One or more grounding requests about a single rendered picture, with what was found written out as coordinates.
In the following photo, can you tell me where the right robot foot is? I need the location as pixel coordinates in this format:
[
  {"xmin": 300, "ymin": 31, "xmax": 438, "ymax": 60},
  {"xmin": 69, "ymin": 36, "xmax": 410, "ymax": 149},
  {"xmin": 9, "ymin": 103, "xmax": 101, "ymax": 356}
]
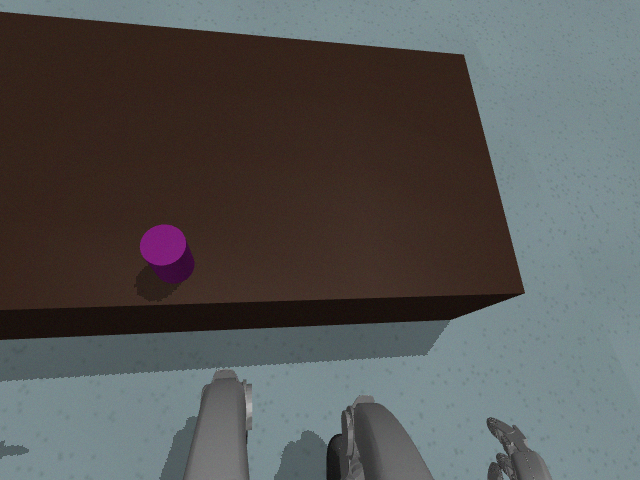
[{"xmin": 326, "ymin": 434, "xmax": 342, "ymax": 480}]

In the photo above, can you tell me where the right robot hand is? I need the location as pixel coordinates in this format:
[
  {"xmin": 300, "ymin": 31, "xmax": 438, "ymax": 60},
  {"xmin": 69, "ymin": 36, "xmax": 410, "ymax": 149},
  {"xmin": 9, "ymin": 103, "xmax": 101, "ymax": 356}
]
[{"xmin": 487, "ymin": 417, "xmax": 553, "ymax": 480}]

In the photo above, can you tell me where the can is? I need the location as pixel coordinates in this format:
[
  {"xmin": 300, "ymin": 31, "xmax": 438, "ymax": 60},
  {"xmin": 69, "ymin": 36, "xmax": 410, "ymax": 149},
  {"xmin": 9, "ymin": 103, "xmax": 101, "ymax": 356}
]
[{"xmin": 140, "ymin": 225, "xmax": 195, "ymax": 284}]

